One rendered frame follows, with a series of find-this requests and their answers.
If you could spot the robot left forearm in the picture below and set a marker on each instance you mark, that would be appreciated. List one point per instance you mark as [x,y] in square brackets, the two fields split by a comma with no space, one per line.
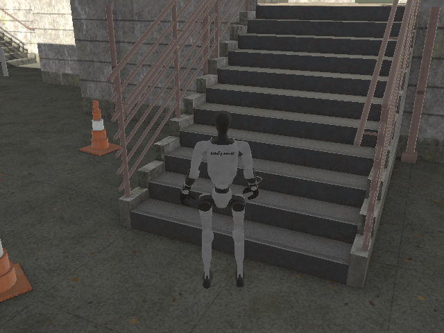
[187,184]

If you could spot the robot right hand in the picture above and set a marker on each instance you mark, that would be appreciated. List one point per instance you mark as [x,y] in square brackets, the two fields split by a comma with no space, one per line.
[255,193]

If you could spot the left robot upper arm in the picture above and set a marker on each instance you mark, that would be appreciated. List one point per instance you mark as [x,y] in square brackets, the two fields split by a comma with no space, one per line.
[199,148]

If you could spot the robot left thigh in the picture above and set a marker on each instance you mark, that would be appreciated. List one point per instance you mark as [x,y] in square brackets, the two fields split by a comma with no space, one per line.
[205,209]

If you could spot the right robot upper arm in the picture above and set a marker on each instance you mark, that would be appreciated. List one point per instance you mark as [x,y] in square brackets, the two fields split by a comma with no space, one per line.
[247,159]

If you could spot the humanoid robot head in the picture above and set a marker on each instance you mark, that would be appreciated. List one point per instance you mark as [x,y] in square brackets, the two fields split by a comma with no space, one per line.
[222,121]

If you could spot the robot right forearm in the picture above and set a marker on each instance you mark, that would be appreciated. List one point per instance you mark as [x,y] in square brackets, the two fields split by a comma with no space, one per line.
[253,182]

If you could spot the robot left hand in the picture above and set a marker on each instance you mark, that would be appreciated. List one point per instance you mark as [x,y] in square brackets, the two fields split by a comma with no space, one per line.
[188,196]

